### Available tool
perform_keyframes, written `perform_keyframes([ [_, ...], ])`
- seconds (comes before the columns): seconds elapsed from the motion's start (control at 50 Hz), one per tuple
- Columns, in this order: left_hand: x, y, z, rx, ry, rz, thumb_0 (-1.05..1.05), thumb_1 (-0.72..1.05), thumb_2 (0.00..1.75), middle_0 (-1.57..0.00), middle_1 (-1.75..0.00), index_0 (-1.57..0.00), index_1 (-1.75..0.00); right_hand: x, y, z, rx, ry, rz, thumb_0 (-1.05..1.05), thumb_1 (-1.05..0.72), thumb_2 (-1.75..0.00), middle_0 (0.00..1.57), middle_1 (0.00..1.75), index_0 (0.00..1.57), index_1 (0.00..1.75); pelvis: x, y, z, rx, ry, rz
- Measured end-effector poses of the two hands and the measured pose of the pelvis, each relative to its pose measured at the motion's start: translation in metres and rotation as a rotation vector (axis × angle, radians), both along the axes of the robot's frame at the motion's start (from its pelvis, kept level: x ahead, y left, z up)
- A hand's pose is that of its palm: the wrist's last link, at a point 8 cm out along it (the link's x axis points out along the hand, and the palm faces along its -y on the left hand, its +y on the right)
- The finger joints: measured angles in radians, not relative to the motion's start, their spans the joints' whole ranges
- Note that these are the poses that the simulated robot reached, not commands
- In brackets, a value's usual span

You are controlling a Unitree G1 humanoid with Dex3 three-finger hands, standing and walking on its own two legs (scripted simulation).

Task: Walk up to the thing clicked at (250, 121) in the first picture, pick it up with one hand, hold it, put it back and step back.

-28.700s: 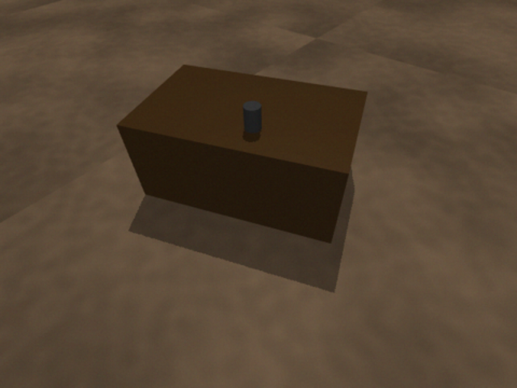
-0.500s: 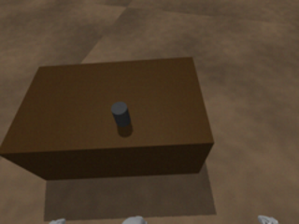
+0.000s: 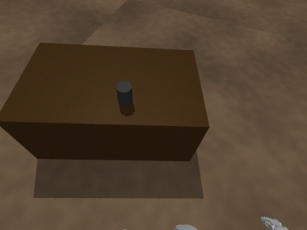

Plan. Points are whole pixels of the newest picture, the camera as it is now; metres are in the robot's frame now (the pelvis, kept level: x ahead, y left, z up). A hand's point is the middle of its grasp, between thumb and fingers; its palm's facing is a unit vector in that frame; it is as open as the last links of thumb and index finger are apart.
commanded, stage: step back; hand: left
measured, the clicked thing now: (124, 94) +0.76 +0.17 -0.26
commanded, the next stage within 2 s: none
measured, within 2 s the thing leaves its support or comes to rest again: neither
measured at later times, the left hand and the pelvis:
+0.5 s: hand out of the picture -0.03 +0.22 -0.13, palm faces +0.04 -0.90 -0.44, open 7.4 cm; pelvis -0.16 -0.06 -0.01, yaw +4 degrees
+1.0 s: hand out of the picture -0.30 +0.18 -0.16, palm faces -0.01 -0.91 -0.41, open 7.4 cm; pelvis -0.34 -0.10 -0.02, yaw +1 degrees
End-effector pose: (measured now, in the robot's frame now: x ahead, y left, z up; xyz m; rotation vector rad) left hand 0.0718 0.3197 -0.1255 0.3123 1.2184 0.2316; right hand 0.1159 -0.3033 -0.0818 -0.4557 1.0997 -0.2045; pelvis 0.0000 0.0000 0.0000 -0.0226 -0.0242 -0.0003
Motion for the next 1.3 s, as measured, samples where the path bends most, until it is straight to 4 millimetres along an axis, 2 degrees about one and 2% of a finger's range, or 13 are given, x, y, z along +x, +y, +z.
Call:
perform_keyframes([
  [0.08, -0.031, -0.010, -0.003, 0.023, 0.045, -0.028, 0.00, 0.90, 0.90, -0.20, -0.30, -0.21, -0.30, -0.017, -0.014, -0.009, 0.015, -0.047, 0.000, 0.00, -0.90, -0.90, 0.20, 0.30, 0.21, 0.30, -0.028, -0.012, -0.008, 0.016, -0.008, -0.034],
  [0.16, -0.057, -0.028, -0.001, 0.050, 0.043, -0.049, 0.00, 0.90, 0.90, -0.20, -0.30, -0.21, -0.30, -0.041, -0.037, -0.030, 0.045, -0.075, -0.014, 0.00, -0.90, -0.90, 0.20, 0.30, 0.21, 0.30, -0.059, -0.029, -0.020, 0.021, -0.020, -0.056],
  [0.22, -0.081, -0.046, 0.012, 0.052, 0.030, -0.051, 0.00, 0.90, 0.90, -0.20, -0.30, -0.21, -0.30, -0.066, -0.049, -0.042, 0.066, -0.056, -0.052, 0.00, -0.91, -0.90, 0.20, 0.30, 0.21, 0.30, -0.077, -0.038, -0.018, 0.011, -0.028, -0.027],
  [0.28, -0.100, -0.055, 0.029, 0.064, 0.017, -0.042, 0.00, 0.90, 0.90, -0.20, -0.30, -0.21, -0.30, -0.096, -0.054, -0.042, 0.089, -0.008, -0.069, 0.00, -0.91, -0.90, 0.20, 0.30, 0.21, 0.30, -0.090, -0.045, -0.007, 0.068, -0.017, -0.043],
  [0.42, -0.104, -0.060, 0.043, 0.106, -0.100, -0.044, 0.01, 0.90, 0.90, -0.20, -0.30, -0.21, -0.30, -0.168, -0.062, -0.047, 0.078, 0.106, -0.057, 0.00, -0.91, -0.90, 0.20, 0.30, 0.21, 0.30, -0.127, -0.054, -0.004, 0.058, 0.009, 0.019],
  [0.5, -0.111, -0.060, 0.035, 0.095, -0.182, -0.041, 0.00, 0.90, 0.90, -0.20, -0.30, -0.21, -0.30, -0.197, -0.058, -0.050, 0.059, 0.151, -0.018, 0.00, -0.91, -0.90, 0.20, 0.30, 0.21, 0.30, -0.157, -0.056, -0.011, 0.043, 0.001, 0.068],
  [0.56, -0.126, -0.059, 0.019, 0.062, -0.214, -0.037, 0.00, 0.90, 0.90, -0.20, -0.30, -0.21, -0.30, -0.214, -0.054, -0.050, 0.042, 0.145, 0.006, 0.00, -0.91, -0.90, 0.20, 0.30, 0.21, 0.30, -0.182, -0.053, -0.020, 0.036, -0.011, 0.094],
  [0.68, -0.183, -0.067, 0.005, -0.007, -0.142, -0.002, 0.00, 0.90, 0.90, -0.20, -0.30, -0.21, -0.30, -0.247, -0.051, -0.028, 0.024, 0.101, 0.023, 0.00, -0.91, -0.90, 0.20, 0.30, 0.21, 0.30, -0.221, -0.053, -0.012, 0.012, -0.034, 0.088],
  [0.82, -0.266, -0.072, 0.002, 0.001, -0.049, 0.028, 0.00, 0.90, 0.90, -0.20, -0.30, -0.21, -0.30, -0.255, -0.066, -0.008, 0.002, 0.004, 0.053, 0.00, -0.91, -0.90, 0.20, 0.30, 0.21, 0.30, -0.268, -0.068, -0.005, -0.001, 0.003, 0.041],
  [0.94, -0.338, -0.088, -0.004, 0.054, 0.038, -0.003, 0.00, 0.90, 0.90, -0.20, -0.30, -0.21, -0.30, -0.274, -0.091, -0.027, 0.042, -0.085, 0.060, 0.00, -0.91, -0.90, 0.20, 0.30, 0.21, 0.30, -0.322, -0.090, -0.021, 0.004, -0.013, -0.012],
  [1.06, -0.403, -0.105, 0.020, 0.078, 0.056, 0.023, 0.00, 0.90, 0.90, -0.20, -0.30, -0.21, -0.30, -0.333, -0.100, -0.038, 0.103, -0.028, -0.004, 0.00, -0.91, -0.90, 0.20, 0.30, 0.21, 0.30, -0.355, -0.102, -0.011, 0.048, -0.022, -0.016],
  [1.18, -0.424, -0.095, 0.034, 0.120, -0.004, 0.037, 0.01, 0.90, 0.90, -0.20, -0.30, -0.21, -0.30, -0.399, -0.105, -0.050, 0.105, 0.071, -0.011, 0.00, -0.91, -0.90, 0.20, 0.30, 0.21, 0.30, -0.381, -0.100, -0.009, 0.038, -0.005, 0.041],
  [1.3, -0.435, -0.072, 0.023, 0.112, -0.081, 0.069, 0.00, 0.90, 0.90, -0.20, -0.30, -0.21, -0.30, -0.446, -0.093, -0.051, 0.084, 0.170, 0.007, 0.00, -0.91, -0.90, 0.20, 0.30, 0.21, 0.30, -0.401, -0.091, -0.015, 0.059, -0.027, 0.096],
])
